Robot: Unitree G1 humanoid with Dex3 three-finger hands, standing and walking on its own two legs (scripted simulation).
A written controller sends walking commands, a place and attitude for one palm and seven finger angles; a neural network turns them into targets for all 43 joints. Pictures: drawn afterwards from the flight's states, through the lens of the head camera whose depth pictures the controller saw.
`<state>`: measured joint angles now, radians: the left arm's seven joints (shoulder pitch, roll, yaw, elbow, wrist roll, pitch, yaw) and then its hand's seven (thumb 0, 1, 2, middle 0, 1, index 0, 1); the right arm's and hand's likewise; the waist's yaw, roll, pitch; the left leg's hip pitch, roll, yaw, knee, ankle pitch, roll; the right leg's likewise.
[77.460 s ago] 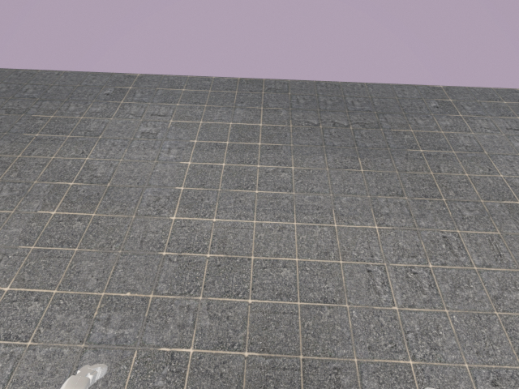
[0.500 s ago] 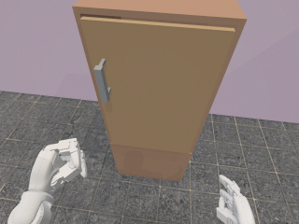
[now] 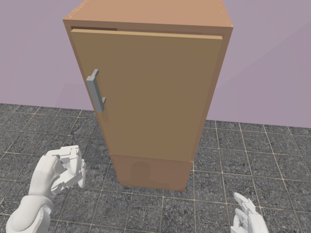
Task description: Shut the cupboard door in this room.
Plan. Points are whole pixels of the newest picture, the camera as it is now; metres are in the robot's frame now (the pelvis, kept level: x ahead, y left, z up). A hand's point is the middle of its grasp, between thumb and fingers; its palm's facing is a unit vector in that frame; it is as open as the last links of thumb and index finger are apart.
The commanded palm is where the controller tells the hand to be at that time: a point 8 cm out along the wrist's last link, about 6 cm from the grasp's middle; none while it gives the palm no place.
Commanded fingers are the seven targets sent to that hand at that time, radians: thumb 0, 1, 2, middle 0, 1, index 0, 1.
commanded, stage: raise the hand and make a fist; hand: left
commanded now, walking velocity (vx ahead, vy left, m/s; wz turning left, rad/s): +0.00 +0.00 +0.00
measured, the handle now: (98, 91) +0.49 +0.22 +0.10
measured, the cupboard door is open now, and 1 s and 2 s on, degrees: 0 0 0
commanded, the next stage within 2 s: bring the fist close to the handle in 0.10 s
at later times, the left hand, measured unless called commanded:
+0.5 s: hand (84, 151) +0.27 +0.19 +0.11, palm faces +0.00 -1.00 -0.07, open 3.1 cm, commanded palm +0.25 +0.24 +0.10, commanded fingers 0.00 0.90 0.90 -1.30 -1.50 -1.30 -1.50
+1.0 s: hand (100, 126) +0.35 +0.17 +0.10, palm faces -0.05 -1.00 -0.03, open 3.1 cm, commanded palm +0.33 +0.23 +0.10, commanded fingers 0.00 0.90 0.90 -1.30 -1.50 -1.30 -1.50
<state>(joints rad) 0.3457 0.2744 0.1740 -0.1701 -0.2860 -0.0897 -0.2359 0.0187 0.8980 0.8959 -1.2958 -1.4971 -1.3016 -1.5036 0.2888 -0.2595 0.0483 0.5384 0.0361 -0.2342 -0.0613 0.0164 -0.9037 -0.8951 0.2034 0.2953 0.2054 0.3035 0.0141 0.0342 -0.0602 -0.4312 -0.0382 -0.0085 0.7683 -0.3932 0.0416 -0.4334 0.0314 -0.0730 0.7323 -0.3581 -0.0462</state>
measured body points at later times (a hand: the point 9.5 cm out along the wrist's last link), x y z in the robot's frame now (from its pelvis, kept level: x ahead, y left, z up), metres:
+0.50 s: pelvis +0.00 -0.02 +0.00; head +0.02 -0.04 +0.45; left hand +0.27 +0.24 +0.11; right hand +0.17 -0.26 -0.08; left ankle +0.00 +0.09 -0.71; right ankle +0.01 -0.09 -0.71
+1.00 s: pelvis +0.01 +0.00 +0.00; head +0.03 -0.01 +0.45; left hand +0.35 +0.23 +0.10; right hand +0.15 -0.24 -0.09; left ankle +0.00 +0.09 -0.71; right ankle +0.01 -0.09 -0.71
